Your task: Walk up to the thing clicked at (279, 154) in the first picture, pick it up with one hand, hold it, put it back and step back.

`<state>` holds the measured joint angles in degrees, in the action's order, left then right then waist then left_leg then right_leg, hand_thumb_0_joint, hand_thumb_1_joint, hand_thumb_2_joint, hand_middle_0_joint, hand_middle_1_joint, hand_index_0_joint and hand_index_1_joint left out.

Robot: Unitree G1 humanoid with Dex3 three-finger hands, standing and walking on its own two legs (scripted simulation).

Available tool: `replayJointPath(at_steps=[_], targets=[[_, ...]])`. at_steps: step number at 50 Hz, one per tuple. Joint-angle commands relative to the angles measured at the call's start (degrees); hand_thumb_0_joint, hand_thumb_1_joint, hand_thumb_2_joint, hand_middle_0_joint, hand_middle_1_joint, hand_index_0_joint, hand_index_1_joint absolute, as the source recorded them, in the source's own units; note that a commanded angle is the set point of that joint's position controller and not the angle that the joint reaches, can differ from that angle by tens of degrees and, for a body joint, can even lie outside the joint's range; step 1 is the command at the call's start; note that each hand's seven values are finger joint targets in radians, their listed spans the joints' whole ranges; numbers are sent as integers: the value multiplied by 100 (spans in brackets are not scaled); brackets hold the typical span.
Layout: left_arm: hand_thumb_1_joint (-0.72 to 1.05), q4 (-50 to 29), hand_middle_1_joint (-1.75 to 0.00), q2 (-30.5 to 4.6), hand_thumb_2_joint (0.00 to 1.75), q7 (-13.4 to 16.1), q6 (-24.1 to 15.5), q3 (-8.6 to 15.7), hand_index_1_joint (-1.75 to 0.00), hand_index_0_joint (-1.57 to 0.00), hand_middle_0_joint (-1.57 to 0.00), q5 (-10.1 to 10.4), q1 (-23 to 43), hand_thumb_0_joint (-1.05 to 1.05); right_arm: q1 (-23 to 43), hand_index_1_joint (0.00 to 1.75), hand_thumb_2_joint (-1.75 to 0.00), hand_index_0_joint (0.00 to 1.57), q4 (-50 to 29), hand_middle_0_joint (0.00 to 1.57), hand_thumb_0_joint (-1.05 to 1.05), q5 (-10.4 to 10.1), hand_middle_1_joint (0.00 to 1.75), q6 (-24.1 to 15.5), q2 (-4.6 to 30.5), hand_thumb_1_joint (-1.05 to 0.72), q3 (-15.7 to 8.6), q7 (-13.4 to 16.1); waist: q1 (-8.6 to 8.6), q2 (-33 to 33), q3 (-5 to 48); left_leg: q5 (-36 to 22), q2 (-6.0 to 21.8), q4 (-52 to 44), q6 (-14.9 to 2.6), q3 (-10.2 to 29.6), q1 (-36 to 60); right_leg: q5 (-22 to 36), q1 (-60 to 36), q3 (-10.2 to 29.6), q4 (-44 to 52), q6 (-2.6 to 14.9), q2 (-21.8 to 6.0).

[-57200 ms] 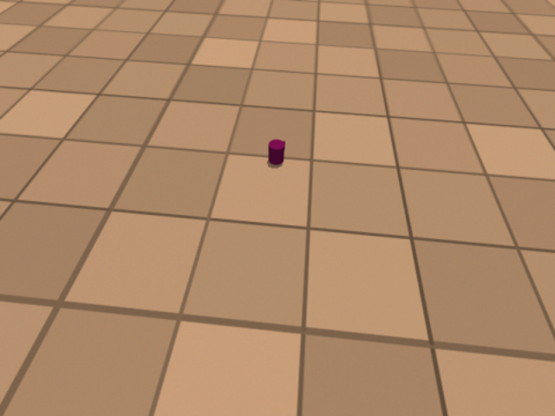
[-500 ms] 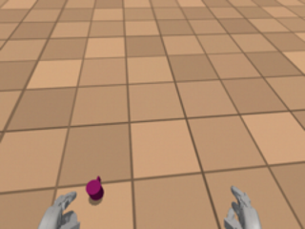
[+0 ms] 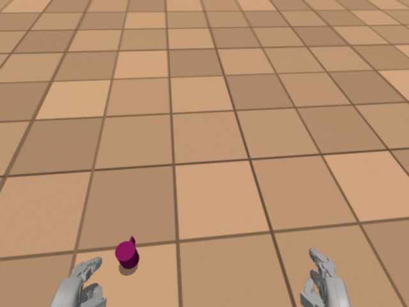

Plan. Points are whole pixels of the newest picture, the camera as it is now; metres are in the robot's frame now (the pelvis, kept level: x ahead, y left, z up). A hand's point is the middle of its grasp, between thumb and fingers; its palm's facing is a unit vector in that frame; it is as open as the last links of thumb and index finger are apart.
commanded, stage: stand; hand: left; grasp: from above
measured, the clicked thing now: (129, 251) +0.47 +0.30 -0.66
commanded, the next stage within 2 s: none
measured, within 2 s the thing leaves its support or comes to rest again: neither
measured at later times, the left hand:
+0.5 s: hand out of the picture +0.05 +0.24 -0.11, palm faces +0.02 -0.94 -0.33, open 7.4 cm
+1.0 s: hand out of the picture +0.04 +0.23 -0.09, palm faces +0.01 -0.94 -0.34, open 7.4 cm
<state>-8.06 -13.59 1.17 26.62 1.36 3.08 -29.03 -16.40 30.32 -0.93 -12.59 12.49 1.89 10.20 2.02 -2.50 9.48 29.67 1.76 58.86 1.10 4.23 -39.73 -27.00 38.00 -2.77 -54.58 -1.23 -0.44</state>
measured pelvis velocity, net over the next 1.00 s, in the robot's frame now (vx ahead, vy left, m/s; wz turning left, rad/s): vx -0.02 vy -0.01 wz -0.02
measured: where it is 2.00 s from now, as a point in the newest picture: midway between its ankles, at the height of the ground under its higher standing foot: outside the picture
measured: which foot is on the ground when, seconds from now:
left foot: down 0.00-1.00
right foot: down 0.00-1.00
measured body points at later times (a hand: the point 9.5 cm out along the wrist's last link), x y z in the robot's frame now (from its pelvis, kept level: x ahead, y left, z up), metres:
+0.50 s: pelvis -0.01 +0.01 +0.05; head +0.00 +0.00 +0.50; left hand +0.05 +0.29 -0.08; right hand +0.06 -0.28 -0.08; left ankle +0.00 +0.13 -0.68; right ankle +0.00 -0.14 -0.68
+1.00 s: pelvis -0.02 -0.01 +0.07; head -0.02 -0.01 +0.52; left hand +0.04 +0.28 -0.07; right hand +0.04 -0.29 -0.08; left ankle +0.00 +0.13 -0.68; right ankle +0.00 -0.14 -0.68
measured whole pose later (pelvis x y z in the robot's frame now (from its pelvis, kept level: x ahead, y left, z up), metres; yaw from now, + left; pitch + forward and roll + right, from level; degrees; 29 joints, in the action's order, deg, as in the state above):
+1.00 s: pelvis -0.02 -0.01 +0.07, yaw -1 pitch -4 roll +0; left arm 65.9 -16.8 1.4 0.2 1.9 -1.7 -8.6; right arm -9.3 64.0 1.4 0.3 17.3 -1.8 1.2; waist -0.8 -1.0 -3.1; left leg 11.3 1.0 21.6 1.2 0.8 -6.2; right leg -10.6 7.5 -0.2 -22.1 -1.0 -1.4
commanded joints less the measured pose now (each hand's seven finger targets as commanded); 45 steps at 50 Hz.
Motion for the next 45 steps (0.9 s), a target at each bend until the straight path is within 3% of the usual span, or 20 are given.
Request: replayJointPath(at_steps=[1,2,3,4,6,8,11,12,14,16,20,23,25,28,32,40,45], targets=[[90,-1110,-30,-607,90,49,-278,408,-30,-20,-20,-20,92,0,369,30,-90,20,-939,20,0,27,30,-358,731,-90,-337,59,39,22,420,-1355,-181,-970,-172,-155,424,1121,-419,-138,847,113,160],[90,901,-30,-1037,90,261,-1520,335,-30,-20,-20,-661,1854,0,702,30,-90,20,573,20,0,803,30,248,1350,-90,-509,-282,-408,183,-871,-2519,129,-1505,-424,22,669,1378,-1257,359,977,404,-227],[90,1909,-30,-1100,90,231,-1922,455,-30,-20,-20,-688,1172,0,708,30,-90,20,589,20,0,761,30,489,1405,-90,-629,-443,-409,512,-342,-2743,42,-1429,-463,-119,1195,1538,-1417,604,1145,601,-278],[90,2157,-30,-1150,90,191,-2114,438,-30,-20,-20,-692,1193,0,542,30,-90,20,471,20,0,790,30,590,1503,-90,-642,-539,-255,304,-208,-2610,75,-1461,-480,32,1337,1715,-1389,717,1164,640,-273],[90,2678,-30,-1217,90,142,-2352,365,-30,-20,-20,-697,1419,0,659,30,-90,20,718,20,0,546,30,684,1314,-90,-624,-730,-316,189,-5,-2385,-7,-1649,-473,-2,1625,2044,-1862,828,1227,574,-438],[90,3230,-30,-1204,90,109,-2391,389,-30,-20,-20,-600,1687,0,787,30,-90,20,881,20,0,377,30,756,1197,-90,-620,-845,-344,578,-134,-1973,-84,-1814,-416,-100,1728,1610,-1854,833,1574,528,-485],[90,3966,-30,-1174,90,131,-2511,376,-30,-20,-20,-583,1925,0,862,30,-90,20,1251,20,0,394,30,851,1193,-90,-676,-907,-353,357,-410,-1537,-10,-2214,-413,36,1927,1119,-1801,808,1911,425,-510],[90,4189,-30,-1128,90,128,-2555,378,-30,-20,-20,-584,1922,0,812,30,-90,20,1349,20,0,410,30,872,1212,-90,-693,-913,-336,178,-355,-1613,65,-2341,-431,119,2028,1309,-1926,694,1894,376,-468],[90,4595,-30,-1106,90,119,-2619,376,-30,-20,-20,-585,1958,0,871,30,-90,20,1524,20,0,418,30,925,1235,-90,-694,-918,-344,-19,-607,-1277,113,-2719,-423,212,1927,1105,-2041,634,2115,314,-422],[90,4951,-30,-1097,90,118,-2681,372,-30,-20,-20,-563,1993,0,780,30,-90,20,1690,20,0,402,30,938,1241,-90,-682,-890,-315,-9,-565,-1917,215,-2901,-403,288,2200,1680,-2287,565,2100,286,-418],[90,5587,-30,-1088,90,123,-2722,339,-30,-20,-20,-514,1941,0,741,30,-90,20,2052,20,0,359,30,981,1324,-90,-663,-833,-308,-42,-683,-2426,277,-3278,-326,267,2577,2138,-2599,570,2489,260,-451],[90,6012,-30,-1154,90,132,-2728,336,-30,-20,-20,-488,1913,0,790,30,-90,20,2288,20,0,332,30,1043,1365,-90,-657,-811,-331,126,-848,-2163,268,-3509,-301,216,2682,2070,-2820,611,2834,263,-516],[90,6191,-30,-1239,90,143,-2734,336,-30,-20,-20,-484,2028,0,683,30,-90,20,2429,20,0,302,30,1065,1379,-90,-648,-794,-249,239,-821,-2313,269,-3656,-272,163,2804,2147,-2959,624,2943,254,-538],[90,6466,-30,-1239,90,145,-2721,301,-30,-20,-20,-471,2016,0,710,30,-90,20,2627,20,0,274,30,1078,1402,-90,-627,-787,-274,167,-933,-2397,286,-3827,-237,160,3008,2134,-2984,628,3142,219,-546],[90,6733,-30,-1304,90,149,-2719,294,-30,-20,-20,-479,2076,0,769,30,-90,20,2781,20,0,281,30,1124,1411,-90,-616,-794,-287,247,-1162,-1878,297,-4107,-220,159,2915,1781,-3038,650,3381,200,-544],[90,7020,-30,-1314,90,126,-2749,264,-30,-20,-20,-467,2101,0,860,30,-90,20,2959,20,0,259,30,1124,1420,-90,-592,-827,-293,262,-1247,-1933,334,-4211,-190,93,3150,1877,-2986,703,3672,187,-576],[90,7041,-30,-1421,90,102,-2741,281,-30,-20,-20,-468,2242,0,862,30,-90,20,3017,20,0,261,30,1153,1465,-90,-582,-851,-262,239,-1343,-1476,324,-4292,-177,76,2986,1326,-2922,753,3796,196,-545]])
